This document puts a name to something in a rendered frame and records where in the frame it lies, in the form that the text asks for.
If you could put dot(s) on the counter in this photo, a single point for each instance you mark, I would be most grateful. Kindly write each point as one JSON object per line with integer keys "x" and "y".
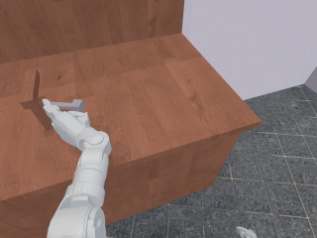
{"x": 171, "y": 118}

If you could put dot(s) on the left robot upper arm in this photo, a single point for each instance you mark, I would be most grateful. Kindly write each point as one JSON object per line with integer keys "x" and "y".
{"x": 87, "y": 221}

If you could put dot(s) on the right robot hand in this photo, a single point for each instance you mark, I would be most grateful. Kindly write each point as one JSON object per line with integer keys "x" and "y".
{"x": 245, "y": 233}

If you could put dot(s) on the robot left forearm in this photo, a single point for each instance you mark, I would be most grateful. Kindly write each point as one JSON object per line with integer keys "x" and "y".
{"x": 87, "y": 187}

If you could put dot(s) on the tap lever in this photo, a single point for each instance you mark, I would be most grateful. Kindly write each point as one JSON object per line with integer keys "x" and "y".
{"x": 76, "y": 105}

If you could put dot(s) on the left robot hand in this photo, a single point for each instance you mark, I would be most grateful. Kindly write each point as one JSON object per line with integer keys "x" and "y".
{"x": 67, "y": 124}

